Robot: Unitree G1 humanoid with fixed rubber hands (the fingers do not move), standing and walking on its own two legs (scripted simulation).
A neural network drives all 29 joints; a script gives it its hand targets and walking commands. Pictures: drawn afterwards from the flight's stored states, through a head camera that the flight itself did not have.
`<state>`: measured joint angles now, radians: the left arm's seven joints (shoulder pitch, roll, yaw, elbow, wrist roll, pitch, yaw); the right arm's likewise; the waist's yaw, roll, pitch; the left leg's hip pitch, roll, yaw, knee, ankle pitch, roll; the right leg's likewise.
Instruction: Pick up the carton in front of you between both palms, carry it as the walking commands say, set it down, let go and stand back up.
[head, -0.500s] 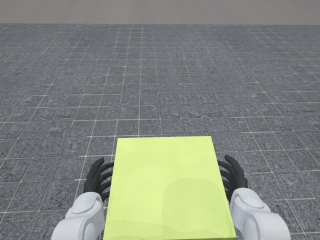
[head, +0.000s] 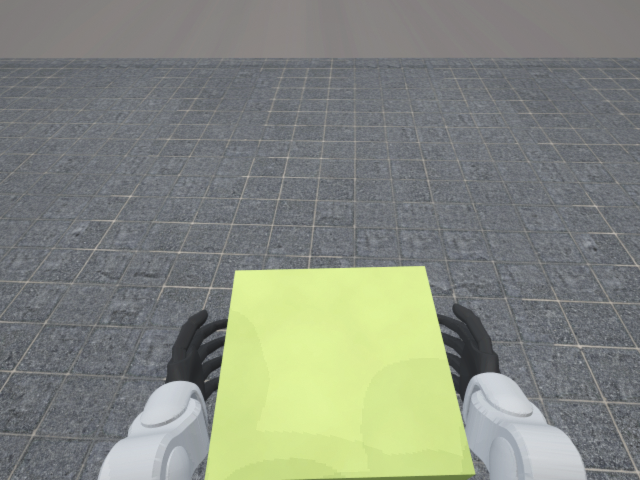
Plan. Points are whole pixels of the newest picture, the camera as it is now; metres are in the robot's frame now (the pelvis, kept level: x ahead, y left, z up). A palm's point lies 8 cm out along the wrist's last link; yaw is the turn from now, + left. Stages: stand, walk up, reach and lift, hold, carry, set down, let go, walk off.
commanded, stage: carry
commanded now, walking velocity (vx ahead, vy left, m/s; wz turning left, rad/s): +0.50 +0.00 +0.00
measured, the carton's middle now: (332, 398) +0.24 +0.00 +0.02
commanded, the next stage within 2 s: none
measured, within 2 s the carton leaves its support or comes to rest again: neither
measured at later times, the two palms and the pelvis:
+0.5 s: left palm (227, 200) +0.55 +0.17 +0.08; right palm (407, 196) +0.54 -0.13 +0.08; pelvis +0.32 +0.03 +0.00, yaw -2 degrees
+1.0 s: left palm (241, 157) +0.69 +0.16 +0.08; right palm (397, 152) +0.69 -0.14 +0.08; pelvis +0.46 +0.01 -0.02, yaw +0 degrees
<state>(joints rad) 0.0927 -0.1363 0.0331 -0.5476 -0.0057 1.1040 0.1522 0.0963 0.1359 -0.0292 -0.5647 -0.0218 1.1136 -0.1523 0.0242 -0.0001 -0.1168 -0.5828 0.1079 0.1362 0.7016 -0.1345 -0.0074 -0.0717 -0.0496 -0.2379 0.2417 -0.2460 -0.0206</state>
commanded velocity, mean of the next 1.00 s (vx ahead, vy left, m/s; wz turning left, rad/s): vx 0.09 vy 0.00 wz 0.00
